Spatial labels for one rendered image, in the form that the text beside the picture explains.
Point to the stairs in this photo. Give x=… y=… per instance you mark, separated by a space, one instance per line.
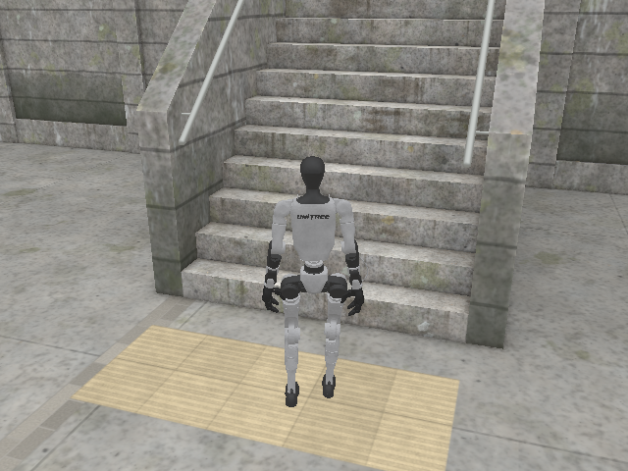
x=381 y=91

